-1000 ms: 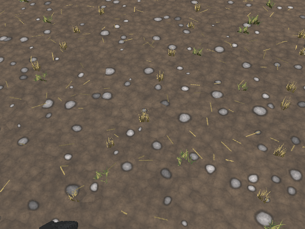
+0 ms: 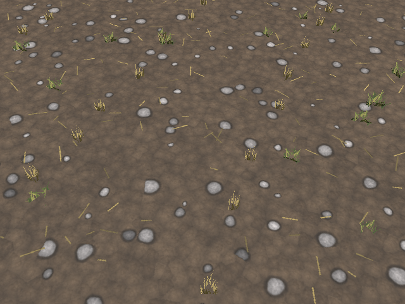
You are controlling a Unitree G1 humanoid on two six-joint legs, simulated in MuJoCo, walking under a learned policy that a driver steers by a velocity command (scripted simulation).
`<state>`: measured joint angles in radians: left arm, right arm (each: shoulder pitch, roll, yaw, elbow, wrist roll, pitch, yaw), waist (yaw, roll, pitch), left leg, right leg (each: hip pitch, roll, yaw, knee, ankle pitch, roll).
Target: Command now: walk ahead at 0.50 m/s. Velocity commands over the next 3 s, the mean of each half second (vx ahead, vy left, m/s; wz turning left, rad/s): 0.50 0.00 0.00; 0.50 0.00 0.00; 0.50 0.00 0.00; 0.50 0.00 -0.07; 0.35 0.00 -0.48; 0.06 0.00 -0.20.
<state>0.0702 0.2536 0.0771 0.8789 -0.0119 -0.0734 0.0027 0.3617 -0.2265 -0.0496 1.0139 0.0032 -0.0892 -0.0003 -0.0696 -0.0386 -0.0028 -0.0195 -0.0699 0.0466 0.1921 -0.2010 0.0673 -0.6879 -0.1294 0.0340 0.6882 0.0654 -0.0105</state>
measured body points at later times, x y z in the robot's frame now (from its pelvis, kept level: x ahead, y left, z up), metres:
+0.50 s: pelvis +0.28 -0.06 +0.00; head +0.30 -0.07 +0.45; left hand +0.29 +0.20 -0.14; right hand +0.43 -0.33 -0.12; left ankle +0.43 +0.12 -0.68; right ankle +0.26 -0.14 -0.75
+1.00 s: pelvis +0.56 +0.02 +0.00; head +0.58 +0.03 +0.45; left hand +0.69 +0.29 -0.13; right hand +0.59 -0.25 -0.13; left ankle +0.56 +0.09 -0.75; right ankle +0.65 -0.16 -0.67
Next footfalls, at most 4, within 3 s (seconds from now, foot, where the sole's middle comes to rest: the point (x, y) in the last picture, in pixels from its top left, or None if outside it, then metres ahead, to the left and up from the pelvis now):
0.18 right None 0.30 -0.15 -0.78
0.74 left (165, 278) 0.60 0.10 -0.78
1.30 right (224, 196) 0.92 -0.14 -0.78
1.84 left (161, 142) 1.22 0.11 -0.78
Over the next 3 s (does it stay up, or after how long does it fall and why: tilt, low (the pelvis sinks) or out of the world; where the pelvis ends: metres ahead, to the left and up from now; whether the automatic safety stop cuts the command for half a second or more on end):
stays up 1.47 -0.03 -0.02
